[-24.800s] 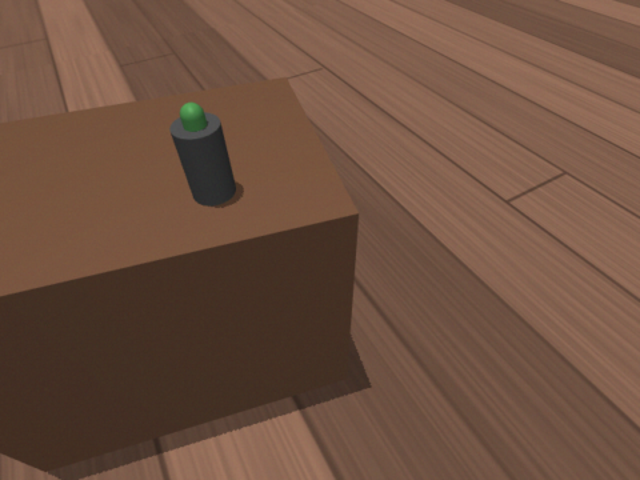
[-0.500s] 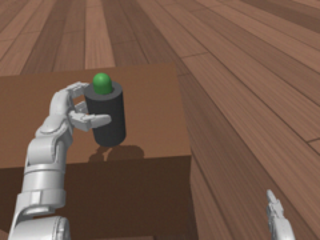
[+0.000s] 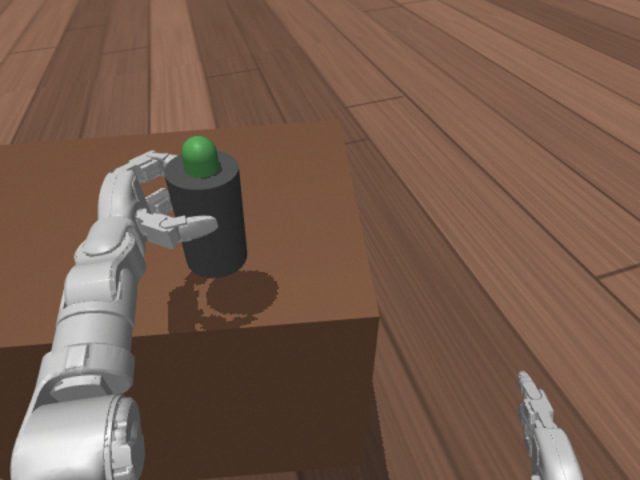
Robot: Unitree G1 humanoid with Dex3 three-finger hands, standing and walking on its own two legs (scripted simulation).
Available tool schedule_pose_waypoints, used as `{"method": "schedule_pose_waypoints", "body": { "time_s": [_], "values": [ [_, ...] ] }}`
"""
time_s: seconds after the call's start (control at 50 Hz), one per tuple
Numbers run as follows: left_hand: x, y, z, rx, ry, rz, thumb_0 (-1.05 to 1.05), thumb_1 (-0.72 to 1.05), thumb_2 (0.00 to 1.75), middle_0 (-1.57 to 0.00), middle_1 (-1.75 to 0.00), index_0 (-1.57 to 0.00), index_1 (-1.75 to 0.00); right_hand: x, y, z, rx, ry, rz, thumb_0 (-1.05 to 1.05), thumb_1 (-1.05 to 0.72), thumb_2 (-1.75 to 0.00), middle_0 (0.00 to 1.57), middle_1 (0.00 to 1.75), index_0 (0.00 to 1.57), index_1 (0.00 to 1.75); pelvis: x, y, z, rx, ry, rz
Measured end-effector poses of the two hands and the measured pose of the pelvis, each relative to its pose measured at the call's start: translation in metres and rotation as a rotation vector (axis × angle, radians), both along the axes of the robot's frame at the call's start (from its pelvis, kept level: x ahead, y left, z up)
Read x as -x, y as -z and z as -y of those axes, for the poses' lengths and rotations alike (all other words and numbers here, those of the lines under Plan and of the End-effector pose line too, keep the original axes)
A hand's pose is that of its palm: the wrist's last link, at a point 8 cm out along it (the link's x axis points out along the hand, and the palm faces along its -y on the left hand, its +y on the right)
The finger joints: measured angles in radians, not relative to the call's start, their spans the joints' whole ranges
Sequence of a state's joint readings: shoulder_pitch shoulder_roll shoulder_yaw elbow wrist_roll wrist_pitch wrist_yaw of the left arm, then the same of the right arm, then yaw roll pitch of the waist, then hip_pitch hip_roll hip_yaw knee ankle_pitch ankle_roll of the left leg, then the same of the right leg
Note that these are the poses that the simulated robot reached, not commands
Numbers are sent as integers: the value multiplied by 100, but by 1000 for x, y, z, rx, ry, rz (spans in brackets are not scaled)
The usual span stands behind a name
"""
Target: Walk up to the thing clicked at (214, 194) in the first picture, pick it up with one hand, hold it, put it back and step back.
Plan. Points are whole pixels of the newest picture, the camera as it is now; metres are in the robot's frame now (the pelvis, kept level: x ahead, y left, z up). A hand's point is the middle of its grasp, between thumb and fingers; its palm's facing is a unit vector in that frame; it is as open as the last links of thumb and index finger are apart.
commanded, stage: crouch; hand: left
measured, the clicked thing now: (208, 204) +0.44 +0.12 +0.16
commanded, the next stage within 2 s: lower in 0.42 s
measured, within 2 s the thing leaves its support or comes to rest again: rests again in 1.04 s
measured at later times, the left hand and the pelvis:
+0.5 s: hand (175, 196) +0.46 +0.17 +0.16, palm faces +0.10 -0.99 -0.01, open 11.1 cm; pelvis +0.00 +0.00 +0.00, yaw +0 degrees
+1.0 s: hand (186, 223) +0.48 +0.17 +0.10, palm faces +0.11 -0.99 +0.01, open 11.0 cm; pelvis +0.01 +0.00 -0.02, yaw -1 degrees
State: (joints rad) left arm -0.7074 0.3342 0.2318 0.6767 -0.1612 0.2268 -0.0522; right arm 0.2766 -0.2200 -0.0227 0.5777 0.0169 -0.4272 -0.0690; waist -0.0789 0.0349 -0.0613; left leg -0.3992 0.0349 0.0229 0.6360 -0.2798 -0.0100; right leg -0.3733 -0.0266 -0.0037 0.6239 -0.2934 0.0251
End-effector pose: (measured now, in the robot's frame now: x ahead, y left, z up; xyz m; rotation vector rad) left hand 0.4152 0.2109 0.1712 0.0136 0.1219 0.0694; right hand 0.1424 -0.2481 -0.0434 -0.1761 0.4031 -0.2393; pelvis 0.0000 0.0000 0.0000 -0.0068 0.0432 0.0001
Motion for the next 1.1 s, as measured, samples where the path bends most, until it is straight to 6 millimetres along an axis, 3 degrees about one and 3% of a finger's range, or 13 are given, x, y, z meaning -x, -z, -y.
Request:
{"method": "schedule_pose_waypoints", "body": {
  "time_s": [0.14,0.3,0.5,0.7,0.92,1.1],
  "values": [
    [-8,13,1,1,-24,16,-5,-61,80,-70,-113,-78,-122,7,2,10,11,37,-58,-1,55,-5,5,5,5,5,-2,0,0,1,11,-11],
    [-13,9,-7,-8,-50,43,-4,-61,82,-69,-113,-77,-121,-8,0,8,3,34,-66,-1,54,-5,5,5,5,5,-3,0,2,4,3,-21],
    [-22,12,-9,2,-32,46,-4,-61,81,-70,-113,-77,-121,-2,6,0,-18,22,-123,-1,55,-5,5,5,5,5,-2,0,1,5,0,-40],
    [-35,38,-3,19,-18,19,-4,-61,76,-73,-111,-81,-119,6,8,8,2,61,-163,-1,54,-5,5,5,5,5,-2,4,-1,4,11,-76],
    [-36,71,-9,4,-30,15,-4,-61,76,-75,-108,-82,-117,-2,3,14,36,73,-149,-1,52,-6,5,5,5,5,-5,12,-1,11,14,-115],
    [-38,75,-17,31,-35,58,-3,-61,76,-76,-109,-82,-117,-6,4,1,42,31,-152,-1,52,-6,5,5,5,5,-4,19,-4,19,7,-140]
  ]
}}
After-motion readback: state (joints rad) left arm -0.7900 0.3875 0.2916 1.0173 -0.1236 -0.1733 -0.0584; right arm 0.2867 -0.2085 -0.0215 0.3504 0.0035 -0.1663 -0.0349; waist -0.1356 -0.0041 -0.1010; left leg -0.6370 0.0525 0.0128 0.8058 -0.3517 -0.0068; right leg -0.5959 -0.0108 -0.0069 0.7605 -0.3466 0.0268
